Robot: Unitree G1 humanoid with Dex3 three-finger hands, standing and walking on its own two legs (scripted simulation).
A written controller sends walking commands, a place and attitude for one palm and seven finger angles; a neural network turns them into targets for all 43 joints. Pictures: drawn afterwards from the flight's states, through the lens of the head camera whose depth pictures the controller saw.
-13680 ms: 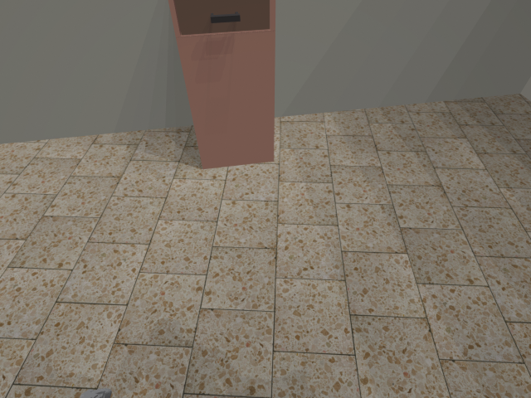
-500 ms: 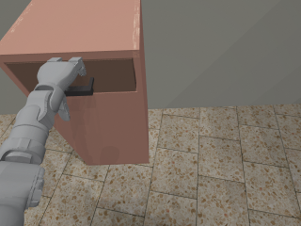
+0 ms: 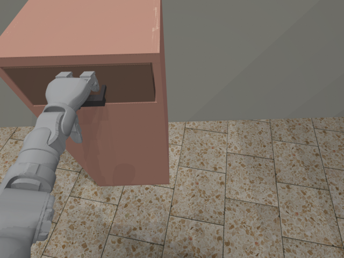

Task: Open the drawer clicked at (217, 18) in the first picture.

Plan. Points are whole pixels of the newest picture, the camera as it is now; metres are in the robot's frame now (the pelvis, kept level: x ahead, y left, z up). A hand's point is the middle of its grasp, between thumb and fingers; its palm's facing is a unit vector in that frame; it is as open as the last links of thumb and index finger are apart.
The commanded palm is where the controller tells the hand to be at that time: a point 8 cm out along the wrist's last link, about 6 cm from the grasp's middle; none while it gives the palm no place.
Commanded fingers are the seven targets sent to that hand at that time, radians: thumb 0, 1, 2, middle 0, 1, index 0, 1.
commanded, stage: lower the fingers behind the handle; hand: left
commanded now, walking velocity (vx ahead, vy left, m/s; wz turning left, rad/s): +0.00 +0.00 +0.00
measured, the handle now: (84, 95) +0.51 +0.24 +0.06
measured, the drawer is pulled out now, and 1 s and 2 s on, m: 0.00 0.00 0.00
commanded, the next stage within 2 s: close the thumb around the handle in 1.12 s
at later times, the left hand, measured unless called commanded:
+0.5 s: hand (83, 116) +0.45 +0.24 +0.04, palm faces -0.07 +0.00 -1.00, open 13.8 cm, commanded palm +0.44 +0.24 +0.10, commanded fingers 0.00 -0.50 0.30 -0.30 -1.20 -0.30 -1.20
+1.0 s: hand (84, 115) +0.46 +0.24 +0.03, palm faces -0.05 +0.00 -1.00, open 13.9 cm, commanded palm +0.43 +0.24 +0.09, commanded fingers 0.00 -0.50 0.30 -0.30 -1.20 -0.30 -1.20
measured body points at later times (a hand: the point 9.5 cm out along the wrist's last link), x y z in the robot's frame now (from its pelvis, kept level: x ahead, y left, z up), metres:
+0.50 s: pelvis -0.01 +0.00 -0.01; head +0.08 -0.01 +0.44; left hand +0.45 +0.24 +0.09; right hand +0.03 -0.28 -0.14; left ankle -0.04 +0.12 -0.72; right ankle +0.01 -0.14 -0.72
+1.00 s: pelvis -0.01 +0.00 -0.01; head +0.08 -0.01 +0.43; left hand +0.46 +0.24 +0.09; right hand +0.02 -0.28 -0.14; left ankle -0.04 +0.12 -0.72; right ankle +0.01 -0.14 -0.72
